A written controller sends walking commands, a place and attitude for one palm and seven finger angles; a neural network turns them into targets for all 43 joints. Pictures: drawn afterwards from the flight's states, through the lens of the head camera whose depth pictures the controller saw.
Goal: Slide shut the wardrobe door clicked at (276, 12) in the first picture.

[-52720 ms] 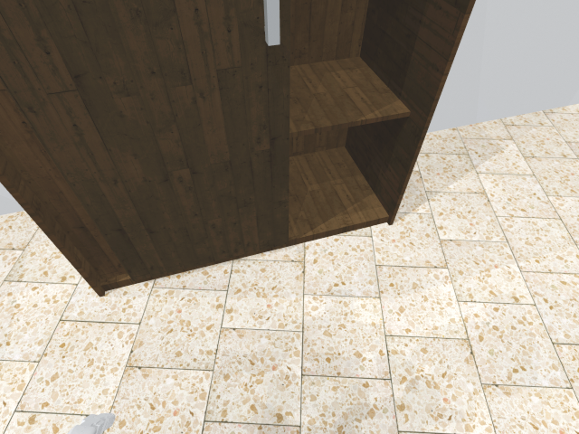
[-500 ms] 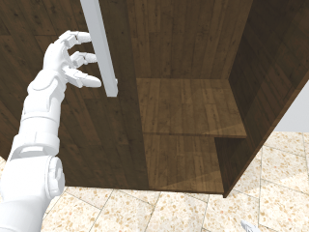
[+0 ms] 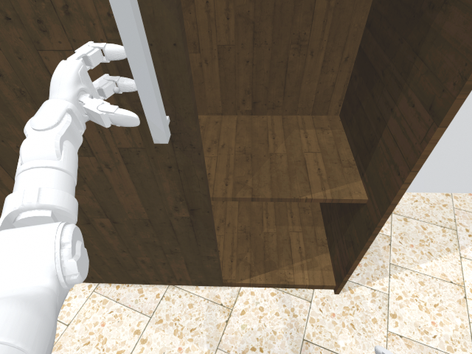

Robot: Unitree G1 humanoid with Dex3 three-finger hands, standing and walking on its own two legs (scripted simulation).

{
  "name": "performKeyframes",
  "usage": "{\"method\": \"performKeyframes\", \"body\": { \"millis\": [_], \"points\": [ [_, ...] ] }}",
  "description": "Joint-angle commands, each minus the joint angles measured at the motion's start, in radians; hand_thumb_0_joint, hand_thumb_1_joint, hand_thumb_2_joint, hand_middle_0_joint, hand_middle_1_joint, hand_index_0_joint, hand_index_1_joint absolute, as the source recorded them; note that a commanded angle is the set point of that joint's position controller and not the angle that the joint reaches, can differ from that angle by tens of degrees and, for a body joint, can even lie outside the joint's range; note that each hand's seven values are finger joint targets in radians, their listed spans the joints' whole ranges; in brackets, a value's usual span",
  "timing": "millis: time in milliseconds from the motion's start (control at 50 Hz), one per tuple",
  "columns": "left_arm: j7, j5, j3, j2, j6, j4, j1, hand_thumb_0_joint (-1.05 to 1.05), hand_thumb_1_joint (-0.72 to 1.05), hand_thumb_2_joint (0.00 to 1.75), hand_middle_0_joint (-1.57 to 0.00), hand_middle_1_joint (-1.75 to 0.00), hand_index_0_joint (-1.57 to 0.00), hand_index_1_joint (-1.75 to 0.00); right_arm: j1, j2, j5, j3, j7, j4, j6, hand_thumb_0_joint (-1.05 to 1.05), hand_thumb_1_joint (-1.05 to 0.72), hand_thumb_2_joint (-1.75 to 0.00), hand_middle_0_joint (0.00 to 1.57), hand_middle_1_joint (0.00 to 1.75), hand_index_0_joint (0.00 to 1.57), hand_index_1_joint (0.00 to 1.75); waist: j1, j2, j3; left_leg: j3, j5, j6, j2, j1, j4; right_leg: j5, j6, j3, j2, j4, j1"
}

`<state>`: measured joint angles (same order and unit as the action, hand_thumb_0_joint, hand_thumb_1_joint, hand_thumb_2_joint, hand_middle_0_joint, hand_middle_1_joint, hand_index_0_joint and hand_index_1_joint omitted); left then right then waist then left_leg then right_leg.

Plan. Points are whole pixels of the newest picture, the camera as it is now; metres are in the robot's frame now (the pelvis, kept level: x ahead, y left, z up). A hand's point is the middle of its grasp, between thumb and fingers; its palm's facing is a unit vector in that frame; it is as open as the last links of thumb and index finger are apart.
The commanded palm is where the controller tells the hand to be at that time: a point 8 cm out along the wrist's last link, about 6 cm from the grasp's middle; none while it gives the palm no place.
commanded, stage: move the hooked fingers beside the handle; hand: left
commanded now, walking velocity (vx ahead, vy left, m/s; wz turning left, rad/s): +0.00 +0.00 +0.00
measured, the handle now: (146, 61) +0.49 +0.14 +0.27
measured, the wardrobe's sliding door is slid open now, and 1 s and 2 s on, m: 0.48 0.48 0.48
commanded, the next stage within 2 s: none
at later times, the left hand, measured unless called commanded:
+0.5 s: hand (113, 89) +0.45 +0.19 +0.25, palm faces -0.05 -1.00 -0.03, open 13.5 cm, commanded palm +0.45 +0.26 +0.24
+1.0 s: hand (111, 89) +0.45 +0.19 +0.25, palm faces -0.06 -1.00 -0.02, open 13.3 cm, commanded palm +0.44 +0.28 +0.25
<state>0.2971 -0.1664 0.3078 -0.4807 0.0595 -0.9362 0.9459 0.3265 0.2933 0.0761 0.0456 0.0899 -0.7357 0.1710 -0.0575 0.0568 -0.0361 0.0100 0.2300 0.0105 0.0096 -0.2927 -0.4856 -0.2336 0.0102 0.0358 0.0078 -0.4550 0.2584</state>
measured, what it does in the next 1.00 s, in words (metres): stands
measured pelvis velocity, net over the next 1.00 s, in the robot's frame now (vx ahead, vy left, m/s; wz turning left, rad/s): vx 0.00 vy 0.00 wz -0.02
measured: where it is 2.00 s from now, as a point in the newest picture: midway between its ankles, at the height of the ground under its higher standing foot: outside the picture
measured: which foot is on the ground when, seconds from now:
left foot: down 0.00-1.00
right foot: down 0.00-1.00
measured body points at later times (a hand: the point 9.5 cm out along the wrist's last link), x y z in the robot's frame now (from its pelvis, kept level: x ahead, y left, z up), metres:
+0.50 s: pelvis +0.00 +0.00 +0.00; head +0.00 -0.02 +0.45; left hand +0.45 +0.24 +0.25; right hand +0.08 -0.27 -0.11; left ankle +0.01 +0.11 -0.74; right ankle +0.00 -0.11 -0.74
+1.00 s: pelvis +0.00 +0.00 +0.00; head +0.00 -0.02 +0.45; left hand +0.45 +0.25 +0.25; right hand +0.07 -0.27 -0.11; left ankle +0.01 +0.11 -0.74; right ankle +0.00 -0.11 -0.74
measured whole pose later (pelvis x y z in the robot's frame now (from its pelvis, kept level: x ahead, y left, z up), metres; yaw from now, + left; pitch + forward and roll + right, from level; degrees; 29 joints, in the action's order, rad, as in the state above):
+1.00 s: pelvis +0.00 +0.00 +0.00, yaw -1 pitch +2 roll -1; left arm 0.37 -0.13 0.39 -0.55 0.06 -0.99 0.94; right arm 0.34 0.30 0.08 0.05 0.10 -0.70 0.18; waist -0.09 0.06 -0.04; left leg 0.03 0.23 0.01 0.02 -0.30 -0.49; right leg -0.22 0.01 0.01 0.02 -0.45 0.27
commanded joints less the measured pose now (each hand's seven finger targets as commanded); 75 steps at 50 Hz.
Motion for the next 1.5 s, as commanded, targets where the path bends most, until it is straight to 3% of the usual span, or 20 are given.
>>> {"method": "performKeyframes", "body": {
  "millis": [0,120,180,260,280,360,380,460,620,820,840,900,940,1040,1100,1260,1300,1360,1440,1480],
  "points": [
    [-0.038,-0.001,0.058,-0.298,-0.063,0.168,0.535,0.0,-0.5,0.3,-0.3,-1.2,-0.3,-1.2,-0.016,0.137,0.002,-0.046,0.008,0.119,0.048,0.0,-0.9,-0.9,0.2,0.3,0.2,0.3,-0.028,-0.051,-0.207,-0.02,-0.003,0.041,0.0,0.101,0.064,0.039,0.001,-0.033,-0.009,0.096,0.005],
    [-0.034,-0.003,0.055,-0.303,-0.066,0.124,0.548,0.0,-0.5,0.3,-0.3,-1.2,-0.3,-1.2,-0.002,0.142,0.004,-0.046,0.011,0.111,0.057,0.0,-0.9,-0.9,0.2,0.3,0.2,0.3,-0.036,-0.087,-0.185,-0.021,0.037,0.042,0.002,0.078,0.065,-0.002,-0.004,-0.036,-0.008,0.103,0.024],
    [-0.036,-0.001,0.05,-0.291,-0.081,0.167,0.585,0.0,-0.5,0.3,-0.3,-1.2,-0.3,-1.2,0.005,0.141,-0.001,-0.049,0.006,0.112,0.066,0.0,-0.9,-0.9,0.2,0.3,0.2,0.3,-0.036,-0.043,-0.232,-0.026,0.003,0.041,0.0,0.113,0.062,0.031,0.0,-0.034,-0.009,0.093,0.014],
    [-0.036,-0.005,0.067,-0.329,-0.074,0.122,0.551,0.0,-0.5,0.3,-0.3,-1.2,-0.3,-1.2,0.006,0.148,0.003,-0.05,0.003,0.107,0.066,0.0,-0.9,-0.9,0.2,0.3,0.2,0.3,-0.022,-0.069,-0.217,-0.027,0.006,0.041,-0.001,0.079,0.062,0.02,0.001,-0.031,-0.012,0.1,0.002],
    [-0.036,-0.003,0.071,-0.315,-0.08,0.142,0.567,0.0,-0.5,0.3,-0.3,-1.2,-0.3,-1.2,0.005,0.142,0.001,-0.045,0.005,0.108,0.069,0.0,-0.9,-0.9,0.2,0.3,0.2,0.3,-0.033,-0.049,-0.205,-0.021,0.015,0.041,0.002,0.093,0.062,0.021,-0.001,-0.038,-0.01,0.098,0.015],
    [-0.029,0.001,0.097,-0.376,-0.075,0.1,0.544,0.0,-0.5,0.3,-0.3,-1.2,-0.3,-1.2,0.009,0.151,0.003,-0.047,0.007,0.108,0.062,0.0,-0.9,-0.9,0.2,0.3,0.2,0.3,-0.024,-0.081,-0.201,-0.021,0.027,0.041,0.003,0.059,0.062,0.0,-0.003,-0.039,-0.014,0.105,0.0],
    [-0.027,0.003,0.093,-0.364,-0.083,0.127,0.568,0.0,-0.5,0.3,-0.3,-1.2,-0.3,-1.2,0.008,0.148,0.002,-0.044,0.009,0.115,0.065,0.0,-0.9,-0.9,0.2,0.3,0.2,0.3,-0.032,-0.066,-0.199,-0.021,0.03,0.04,0.004,0.068,0.066,0.003,-0.003,-0.04,-0.011,0.099,0.006],
    [-0.026,0.007,0.105,-0.387,-0.084,0.143,0.538,0.0,-0.5,0.3,-0.3,-1.2,-0.3,-1.2,0.004,0.147,0.001,-0.046,0.006,0.126,0.064,0.0,-0.9,-0.9,0.2,0.3,0.2,0.3,-0.012,-0.038,-0.232,-0.023,-0.009,0.039,0.001,0.083,0.062,0.034,0.002,-0.034,-0.014,0.094,-0.018],
    [-0.024,0.014,0.114,-0.403,-0.076,0.13,0.57,0.0,-0.5,0.3,-0.3,-1.2,-0.3,-1.2,0.007,0.149,0.001,-0.042,0.015,0.126,0.065,0.0,-0.9,-0.9,0.2,0.3,0.2,0.3,-0.029,-0.063,-0.211,-0.022,0.029,0.041,0.005,0.072,0.068,0.005,-0.005,-0.039,-0.011,0.097,0.003],
    [-0.017,0.024,0.18,-0.495,-0.081,0.158,0.535,0.0,-0.5,0.3,-0.3,-1.2,-0.3,-1.2,0.006,0.151,0.0,-0.042,0.014,0.144,0.056,0.0,-0.9,-0.9,0.2,0.3,0.2,0.3,-0.009,-0.063,-0.243,-0.014,-0.018,0.042,0.003,0.066,0.062,0.06,-0.004,-0.043,-0.012,0.092,-0.054],
    [-0.014,0.025,0.159,-0.472,-0.081,0.178,0.539,0.0,-0.5,0.3,-0.3,-1.2,-0.3,-1.2,-0.002,0.147,0.001,-0.042,0.014,0.151,0.056,0.0,-0.9,-0.9,0.2,0.3,0.2,0.3,-0.012,-0.026,-0.249,-0.01,-0.019,0.041,0.002,0.082,0.065,0.062,-0.003,-0.045,-0.013,0.093,-0.046],
    [-0.016,0.023,0.212,-0.537,-0.078,0.172,0.52,0.0,-0.5,0.3,-0.3,-1.2,-0.3,-1.2,0.003,0.154,0.001,-0.044,0.015,0.152,0.051,0.0,-0.9,-0.9,0.2,0.3,0.2,0.3,-0.005,-0.077,-0.251,-0.007,-0.021,0.044,0.004,0.064,0.06,0.063,-0.007,-0.05,-0.013,0.099,-0.069],
    [-0.01,0.025,0.2,-0.527,-0.076,0.19,0.522,0.0,-0.5,0.3,-0.3,-1.2,-0.3,-1.2,-0.006,0.15,0.001,-0.04,0.016,0.162,0.05,0.0,-0.9,-0.9,0.2,0.3,0.2,0.3,-0.001,-0.038,-0.246,-0.009,-0.022,0.041,0.002,0.066,0.067,0.068,-0.003,-0.047,-0.014,0.096,-0.071],
    [-0.011,0.025,0.22,-0.552,-0.068,0.183,0.496,0.0,-0.5,0.3,-0.3,-1.2,-0.3,-1.2,-0.004,0.153,0.003,-0.042,0.017,0.168,0.042,0.0,-0.9,-0.9,0.2,0.3,0.2,0.3,0.0,-0.064,-0.244,-0.005,-0.03,0.042,0.003,0.061,0.065,0.078,-0.005,-0.047,-0.013,0.098,-0.081],
    [-0.011,0.025,0.244,-0.585,-0.065,0.219,0.471,0.0,-0.5,0.3,-0.3,-1.2,-0.3,-1.2,-0.009,0.154,0.004,-0.042,0.016,0.178,0.035,0.0,-0.9,-0.9,0.2,0.3,0.2,0.3,0.012,-0.039,-0.27,-0.001,-0.061,0.042,0.002,0.071,0.062,0.114,-0.003,-0.049,-0.014,0.093,-0.106],
    [0.02,0.018,0.221,-0.562,-0.049,0.226,0.435,0.0,-0.5,0.3,-0.3,-1.2,-0.3,-1.2,-0.003,0.161,0.007,-0.05,0.011,0.183,0.027,0.0,-0.9,-0.9,0.2,0.3,0.2,0.3,0.004,-0.036,-0.276,-0.001,-0.096,0.044,0.002,0.104,0.061,0.155,0.0,-0.039,-0.012,0.096,-0.103],
    [0.044,0.011,0.184,-0.509,-0.044,0.236,0.446,0.0,-0.5,0.3,-0.3,-1.2,-0.3,-1.2,-0.009,0.162,0.01,-0.05,0.012,0.182,0.029,0.0,-0.9,-0.9,0.2,0.3,0.2,0.3,-0.012,-0.017,-0.268,-0.003,-0.095,0.045,0.001,0.128,0.062,0.168,0.0,-0.04,-0.009,0.094,-0.08],
    [0.086,-0.015,0.068,-0.369,-0.022,0.235,0.432,0.0,-0.5,0.3,-0.3,-1.2,-0.3,-1.2,-0.008,0.161,0.015,-0.053,0.011,0.175,0.031,0.0,-0.9,-0.9,0.2,0.3,0.2,0.3,-0.032,0.019,-0.249,-0.012,-0.106,0.042,0.004,0.174,0.059,0.16,0.007,-0.025,-0.006,0.101,-0.027],
    [0.097,-0.05,0.095,-0.354,0.008,0.279,0.407,0.0,-0.5,0.3,-0.3,-1.2,-0.3,-1.2,-0.015,0.166,0.01,-0.057,0.01,0.165,0.035,0.0,-0.9,-0.9,0.2,0.3,0.2,0.3,-0.02,0.005,-0.278,-0.031,-0.156,0.042,0.002,0.214,0.047,0.191,0.011,-0.017,0.0,0.092,-0.011],
    [0.086,-0.054,0.059,-0.307,0.013,0.316,0.406,0.0,-0.5,0.3,-0.3,-1.2,-0.3,-1.2,-0.026,0.162,0.01,-0.058,0.005,0.161,0.033,0.0,-0.9,-0.9,0.2,0.3,0.2,0.3,-0.022,0.02,-0.264,-0.033,-0.172,0.04,0.003,0.225,0.043,0.198,0.013,-0.01,0.0,0.087,0.005]
  ]
}}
